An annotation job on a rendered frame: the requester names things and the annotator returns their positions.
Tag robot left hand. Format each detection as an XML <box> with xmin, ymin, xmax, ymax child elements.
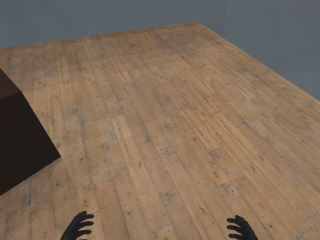
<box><xmin>60</xmin><ymin>210</ymin><xmax>94</xmax><ymax>240</ymax></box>

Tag robot right hand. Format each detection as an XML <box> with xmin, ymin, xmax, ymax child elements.
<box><xmin>227</xmin><ymin>215</ymin><xmax>258</xmax><ymax>240</ymax></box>

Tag pedestal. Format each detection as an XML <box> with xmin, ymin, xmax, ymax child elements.
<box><xmin>0</xmin><ymin>68</ymin><xmax>61</xmax><ymax>196</ymax></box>

